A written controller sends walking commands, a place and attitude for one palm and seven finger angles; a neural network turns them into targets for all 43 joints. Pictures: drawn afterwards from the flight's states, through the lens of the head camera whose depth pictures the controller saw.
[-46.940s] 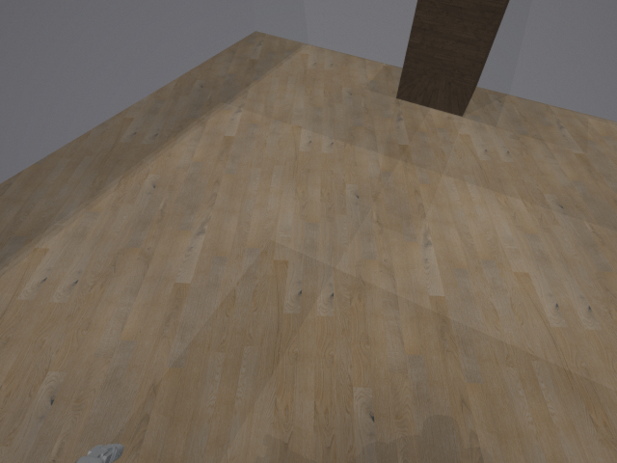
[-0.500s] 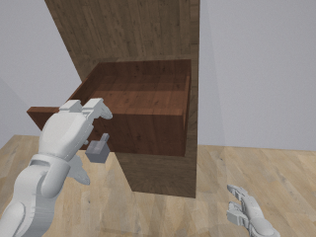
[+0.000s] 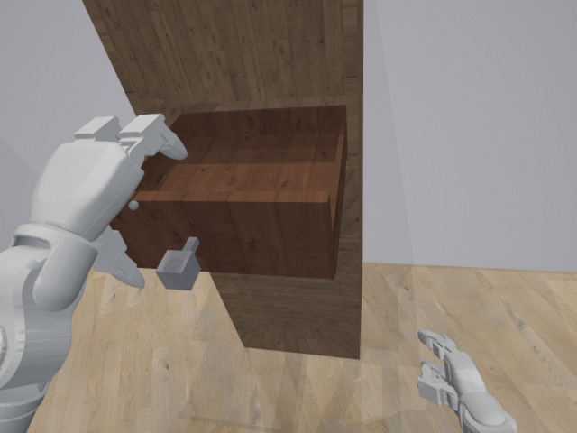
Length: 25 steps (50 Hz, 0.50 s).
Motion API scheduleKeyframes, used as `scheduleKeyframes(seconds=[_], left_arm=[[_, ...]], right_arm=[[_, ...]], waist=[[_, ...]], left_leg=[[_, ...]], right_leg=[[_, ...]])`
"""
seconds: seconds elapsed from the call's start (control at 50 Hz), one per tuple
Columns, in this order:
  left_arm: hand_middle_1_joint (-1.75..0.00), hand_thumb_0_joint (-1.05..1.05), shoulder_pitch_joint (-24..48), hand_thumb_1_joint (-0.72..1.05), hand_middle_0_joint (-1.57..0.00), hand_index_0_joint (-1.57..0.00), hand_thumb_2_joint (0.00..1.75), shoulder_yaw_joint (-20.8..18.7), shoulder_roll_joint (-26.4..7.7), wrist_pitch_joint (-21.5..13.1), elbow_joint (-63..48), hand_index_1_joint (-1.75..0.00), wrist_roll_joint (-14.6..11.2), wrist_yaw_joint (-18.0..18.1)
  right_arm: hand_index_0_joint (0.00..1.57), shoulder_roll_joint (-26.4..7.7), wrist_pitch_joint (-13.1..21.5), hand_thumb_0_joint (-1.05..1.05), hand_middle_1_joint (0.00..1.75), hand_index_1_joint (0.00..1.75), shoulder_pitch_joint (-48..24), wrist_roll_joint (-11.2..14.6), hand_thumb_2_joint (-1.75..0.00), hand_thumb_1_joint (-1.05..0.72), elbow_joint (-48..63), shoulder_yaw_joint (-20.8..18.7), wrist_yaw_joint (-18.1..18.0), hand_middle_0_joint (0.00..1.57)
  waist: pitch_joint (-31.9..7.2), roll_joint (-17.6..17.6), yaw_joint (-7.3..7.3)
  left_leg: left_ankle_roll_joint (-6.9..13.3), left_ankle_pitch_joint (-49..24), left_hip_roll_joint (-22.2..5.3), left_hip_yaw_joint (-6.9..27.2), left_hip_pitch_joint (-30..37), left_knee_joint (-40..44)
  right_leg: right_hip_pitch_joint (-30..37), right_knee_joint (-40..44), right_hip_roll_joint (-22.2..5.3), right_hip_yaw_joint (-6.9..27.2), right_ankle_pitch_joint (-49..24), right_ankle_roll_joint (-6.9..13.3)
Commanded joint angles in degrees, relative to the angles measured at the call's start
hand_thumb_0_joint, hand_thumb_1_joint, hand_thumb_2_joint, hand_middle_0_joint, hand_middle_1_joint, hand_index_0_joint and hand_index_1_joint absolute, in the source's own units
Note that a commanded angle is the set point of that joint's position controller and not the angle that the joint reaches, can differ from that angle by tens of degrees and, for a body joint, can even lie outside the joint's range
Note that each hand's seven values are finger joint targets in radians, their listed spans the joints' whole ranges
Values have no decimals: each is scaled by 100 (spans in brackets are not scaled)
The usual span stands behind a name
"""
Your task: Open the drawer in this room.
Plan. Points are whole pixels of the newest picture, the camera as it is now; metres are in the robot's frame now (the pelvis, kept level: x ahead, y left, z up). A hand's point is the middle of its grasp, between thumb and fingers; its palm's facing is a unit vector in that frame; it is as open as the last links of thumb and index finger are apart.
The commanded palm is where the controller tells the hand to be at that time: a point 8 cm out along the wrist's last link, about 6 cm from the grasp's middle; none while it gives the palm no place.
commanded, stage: lift the hand off the handle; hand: left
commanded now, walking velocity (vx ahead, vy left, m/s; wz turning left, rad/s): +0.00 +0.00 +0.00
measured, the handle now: (184, 259) +0.29 +0.19 +0.14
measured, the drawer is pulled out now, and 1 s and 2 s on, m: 0.28 0.28 0.28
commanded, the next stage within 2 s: draw the hand back to the body in 0.20 s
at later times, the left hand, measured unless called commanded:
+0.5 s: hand (124, 191) +0.25 +0.18 +0.29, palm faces +0.42 -0.13 -0.90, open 13.9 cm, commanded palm +0.19 +0.20 +0.34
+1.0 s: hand (86, 199) +0.22 +0.20 +0.30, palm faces +0.40 -0.56 -0.72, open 13.8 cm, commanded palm +0.16 +0.25 +0.34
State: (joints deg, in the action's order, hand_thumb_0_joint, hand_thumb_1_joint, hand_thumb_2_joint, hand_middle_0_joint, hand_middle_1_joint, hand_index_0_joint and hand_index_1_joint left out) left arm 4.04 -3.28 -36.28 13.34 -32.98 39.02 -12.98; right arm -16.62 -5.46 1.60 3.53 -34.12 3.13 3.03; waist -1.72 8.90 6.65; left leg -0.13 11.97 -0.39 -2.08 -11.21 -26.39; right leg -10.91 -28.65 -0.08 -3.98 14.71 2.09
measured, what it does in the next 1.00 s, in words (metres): stands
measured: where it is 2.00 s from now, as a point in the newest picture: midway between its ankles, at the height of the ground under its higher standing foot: outside the picture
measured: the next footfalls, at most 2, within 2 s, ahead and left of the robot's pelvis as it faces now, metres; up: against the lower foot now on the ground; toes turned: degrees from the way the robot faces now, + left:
none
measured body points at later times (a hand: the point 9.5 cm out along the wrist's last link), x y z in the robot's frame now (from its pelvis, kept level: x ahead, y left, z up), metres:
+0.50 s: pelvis -0.01 +0.01 +0.00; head -0.03 -0.06 +0.44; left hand +0.22 +0.19 +0.34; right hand +0.24 -0.17 -0.08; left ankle +0.03 +0.12 -0.74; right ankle +0.01 -0.09 -0.74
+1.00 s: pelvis +0.00 +0.01 +0.00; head -0.01 -0.04 +0.45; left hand +0.19 +0.23 +0.34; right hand +0.25 -0.17 -0.07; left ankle +0.03 +0.12 -0.74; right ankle +0.01 -0.09 -0.74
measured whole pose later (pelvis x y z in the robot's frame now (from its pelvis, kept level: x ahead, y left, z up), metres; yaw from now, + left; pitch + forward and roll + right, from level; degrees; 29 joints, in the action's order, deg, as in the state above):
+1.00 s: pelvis +0.00 +0.01 +0.00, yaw +0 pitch -3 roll +0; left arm -2.9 -19.3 -33.8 1.6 -37.9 7.1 -5.5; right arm -13.9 0.6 2.3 2.5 -33.8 3.7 0.1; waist 0.6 7.6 5.5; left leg 0.9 12.7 -0.4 -1.6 -11.6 -27.7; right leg -9.5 -26.6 0.0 -4.4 13.7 1.3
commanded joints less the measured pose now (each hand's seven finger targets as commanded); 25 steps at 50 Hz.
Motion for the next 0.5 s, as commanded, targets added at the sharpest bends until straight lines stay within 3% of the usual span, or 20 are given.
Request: scheduleKeyframes(seconds=[0.0,0.04,0.06,0.08,0.12,0.14,0.16,0.18,0.2,0.24,0.26,0.28,0.32,0.34,0.36,0.38,0.44,0.46,0.48], left_arm=[[-120,0,1829,-50,-30,-30,30,-968,-1223,-3,-681,-120,45,241],[-120,0,1943,-50,-30,-30,30,-1281,-1545,-34,-775,-120,-103,279],[-120,0,2130,-50,-30,-30,30,-1144,-1426,-15,-809,-120,-10,249],[-120,0,2089,-50,-30,-30,30,-1048,-1247,-8,-595,-120,-45,259],[-120,0,1815,-50,-30,-30,30,-1104,-1224,3,-515,-120,-86,242],[-120,0,1662,-50,-30,-30,30,-1160,-1238,6,-559,-120,-239,240],[-120,0,1741,-50,-30,-30,30,-1037,-1102,15,-622,-120,-162,217],[-120,0,1654,-50,-30,-30,30,-1033,-1056,1,-472,-120,-178,241],[-120,0,1631,-50,-30,-30,30,-938,-961,-6,-594,-120,-172,242],[-120,0,1774,-50,-30,-30,30,-1011,-1108,-57,-963,-120,-274,305],[-120,0,2082,-50,-30,-30,30,-772,-918,-56,-1192,-120,-124,312],[-120,0,1954,-50,-30,-30,30,-724,-819,-55,-1018,-120,-124,361],[-120,0,1928,-50,-30,-30,30,-964,-1089,-66,-1101,-120,-61,438],[-120,0,1955,-50,-30,-30,30,-1246,-1403,-86,-1016,-120,-167,489],[-120,0,2173,-50,-30,-30,30,-1076,-1230,-79,-962,-120,-19,491],[-120,0,2001,-50,-30,-30,30,-1127,-1184,-88,-638,-120,-44,533],[-120,0,1770,-50,-30,-30,30,-1580,-1617,-131,-786,-120,-205,563],[-120,0,1816,-50,-30,-30,30,-1350,-1356,-93,-705,-120,-132,512],[-120,0,1658,-50,-30,-30,30,-1342,-1290,-76,-441,-120,-186,511]], right_arm=[[20,-269,380,0,30,30,-1358,33,-90,-90,1095,-106,38,20],[20,-323,416,0,30,30,-1379,74,-90,-90,1092,-137,18,20],[20,-229,405,0,30,30,-1444,42,-90,-90,1128,-85,58,20],[20,-234,396,0,30,30,-1375,50,-90,-90,1069,-105,66,20],[20,-273,347,0,30,30,-1326,56,-90,-90,1109,-112,100,20],[20,-319,338,0,30,30,-1334,104,-90,-90,1125,-132,97,20],[20,-230,327,0,30,30,-1375,66,-90,-90,1186,-65,144,20],[20,-250,310,0,30,30,-1327,73,-90,-90,1150,-91,152,20],[20,-267,291,0,30,30,-1341,72,-90,-90,1195,-89,160,20],[20,-305,304,0,30,30,-1389,116,-90,-90,1225,-124,149,20],[20,-213,326,0,30,30,-1470,64,-90,-90,1280,-75,195,20],[20,-185,332,0,30,30,-1393,64,-90,-90,1226,-104,195,20],[20,-228,279,0,30,30,-1364,37,-90,-90,1238,-100,188,20],[20,-291,281,0,30,30,-1335,76,-90,-90,1171,-125,161,20],[20,-200,278,0,30,30,-1394,31,-90,-90,1206,-66,192,20],[20,-196,266,0,30,30,-1293,26,-90,-90,1122,-81,180,20],[20,-289,229,0,30,30,-1307,62,-90,-90,1134,-120,157,20],[20,-206,219,0,30,30,-1370,37,-90,-90,1184,-64,181,20],[20,-228,213,0,30,30,-1290,59,-90,-90,1135,-69,169,20]], waist=[[-857,-749,24],[-1011,-624,52],[-1125,-563,104],[-939,-734,33],[-905,-808,72],[-923,-710,62],[-983,-807,96],[-818,-985,30],[-749,-955,38],[-916,-717,16],[-1184,-549,74],[-1025,-685,10],[-1061,-668,86],[-1015,-590,58],[-1103,-629,108],[-887,-794,48],[-1059,-561,125],[-1038,-609,130],[-793,-736,47]], left_leg=[[89,-740,139,3,16,287],[77,-754,94,39,64,233],[77,-757,153,21,1,249],[78,-788,123,6,10,247],[84,-771,111,-11,-28,268],[61,-792,66,1,-8,216],[70,-714,113,-13,-125,242],[70,-613,78,-31,-132,258],[83,-579,78,-26,-101,271],[73,-518,59,-20,-9,230],[77,-595,128,-13,-2,233],[78,-594,97,-27,40,234],[87,-570,100,-15,17,282],[67,-515,53,-6,-3,234],[74,-509,109,-5,-45,244],[75,-510,66,-12,-56,261],[60,-591,43,7,-41,210],[68,-570,88,-5,-86,220],[62,-468,50,-9,-125,256]], right_leg=[[281,568,-115,366,-605,-232],[382,522,-131,443,-700,-196],[435,490,-140,432,-585,-190],[271,506,-116,356,-614,-207],[279,494,-107,326,-682,-218],[344,466,-132,389,-823,-195],[384,446,-133,365,-654,-208],[224,486,-112,311,-496,-236],[138,507,-95,287,-455,-235],[198,469,-104,343,-434,-210],[288,406,-93,336,-381,-174],[154,428,-72,286,-349,-187],[222,426,-63,280,-316,-178],[239,423,-67,323,-327,-167],[240,423,-58,332,-179,-151],[125,467,-51,282,-184,-169],[316,424,-85,340,-435,-162],[273,432,-76,335,-328,-165],[99,493,-64,263,-221,-199]])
